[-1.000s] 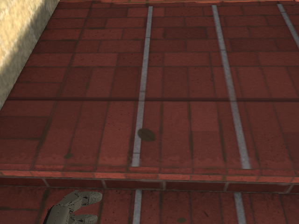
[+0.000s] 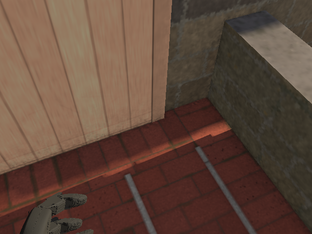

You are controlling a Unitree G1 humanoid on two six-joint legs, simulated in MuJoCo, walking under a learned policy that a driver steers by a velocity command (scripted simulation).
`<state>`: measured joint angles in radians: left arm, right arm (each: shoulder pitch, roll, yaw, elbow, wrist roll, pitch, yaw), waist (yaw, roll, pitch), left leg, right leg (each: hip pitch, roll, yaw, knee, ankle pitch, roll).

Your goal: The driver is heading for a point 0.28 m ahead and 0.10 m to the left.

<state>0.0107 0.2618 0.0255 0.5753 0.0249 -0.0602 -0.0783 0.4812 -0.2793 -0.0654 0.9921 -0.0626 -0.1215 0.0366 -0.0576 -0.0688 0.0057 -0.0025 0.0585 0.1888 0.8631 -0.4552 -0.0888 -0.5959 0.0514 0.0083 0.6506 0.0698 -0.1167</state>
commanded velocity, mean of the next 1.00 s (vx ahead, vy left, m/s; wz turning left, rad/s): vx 0.11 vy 0.00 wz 0.04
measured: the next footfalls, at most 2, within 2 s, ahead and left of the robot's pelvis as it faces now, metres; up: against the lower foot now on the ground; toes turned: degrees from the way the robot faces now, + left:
left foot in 0.36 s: +0.34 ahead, +0.19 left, +0.00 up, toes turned +0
right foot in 0.56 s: +0.25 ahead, -0.07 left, +0.00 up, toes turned +3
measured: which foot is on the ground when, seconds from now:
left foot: up 0.00-0.34, down 0.36-1.00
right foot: down 0.00-0.38, up 0.40-0.54, down 0.56-1.00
